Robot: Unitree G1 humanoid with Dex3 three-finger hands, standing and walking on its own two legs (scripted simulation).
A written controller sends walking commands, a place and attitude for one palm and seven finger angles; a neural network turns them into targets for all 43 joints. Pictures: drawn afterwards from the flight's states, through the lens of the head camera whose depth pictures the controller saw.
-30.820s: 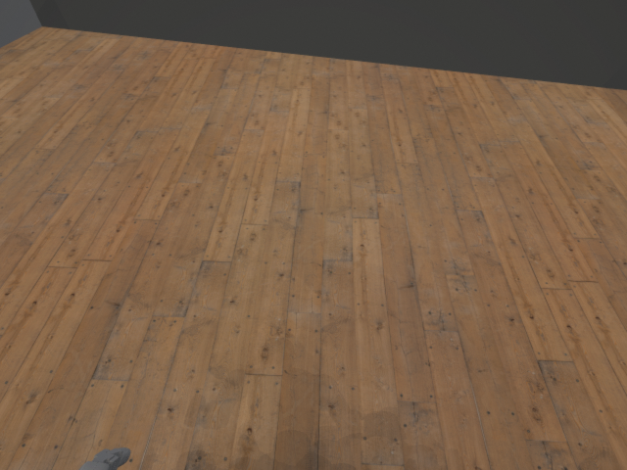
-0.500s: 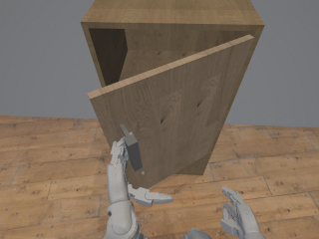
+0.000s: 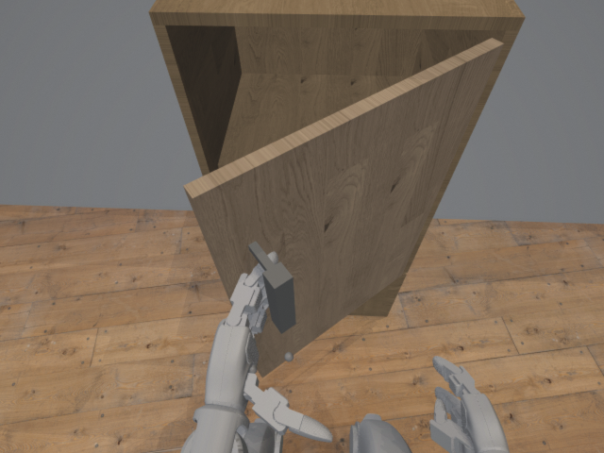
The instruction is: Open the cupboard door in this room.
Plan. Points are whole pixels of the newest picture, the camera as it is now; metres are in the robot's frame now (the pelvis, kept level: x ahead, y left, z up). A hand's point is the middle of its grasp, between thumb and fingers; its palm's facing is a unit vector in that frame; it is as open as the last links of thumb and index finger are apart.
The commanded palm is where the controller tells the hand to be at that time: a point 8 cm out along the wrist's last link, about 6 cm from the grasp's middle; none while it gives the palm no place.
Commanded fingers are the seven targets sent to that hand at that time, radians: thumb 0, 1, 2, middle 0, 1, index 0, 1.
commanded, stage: slide the hand sideways off the handle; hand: left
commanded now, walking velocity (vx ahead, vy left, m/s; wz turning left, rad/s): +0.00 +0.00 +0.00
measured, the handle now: (271, 288) +0.30 +0.06 +0.07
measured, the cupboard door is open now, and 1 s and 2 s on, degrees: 39 39 39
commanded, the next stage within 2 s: draw the hand back to the body in 0.76 s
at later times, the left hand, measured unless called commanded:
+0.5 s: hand (241, 390) +0.19 +0.08 +0.07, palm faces -0.02 -1.00 +0.03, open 16.1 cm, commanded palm +0.15 +0.12 +0.07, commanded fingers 0.00 -0.50 0.30 -0.15 -0.30 -0.15 -0.30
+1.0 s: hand (204, 414) +0.16 +0.11 +0.08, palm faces -0.06 -1.00 -0.01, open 16.2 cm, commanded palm +0.13 +0.17 +0.09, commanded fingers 0.00 -0.50 0.30 -0.15 -0.30 -0.15 -0.30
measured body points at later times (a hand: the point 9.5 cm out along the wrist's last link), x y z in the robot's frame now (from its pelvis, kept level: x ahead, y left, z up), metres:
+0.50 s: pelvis +0.01 +0.00 -0.01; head +0.07 +0.00 +0.44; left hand +0.18 +0.13 +0.07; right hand +0.22 -0.21 -0.07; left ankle +0.01 +0.10 -0.65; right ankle +0.04 -0.11 -0.65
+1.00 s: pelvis +0.00 +0.00 -0.01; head +0.05 +0.00 +0.43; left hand +0.16 +0.16 +0.08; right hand +0.21 -0.21 -0.07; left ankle +0.01 +0.10 -0.65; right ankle +0.04 -0.11 -0.65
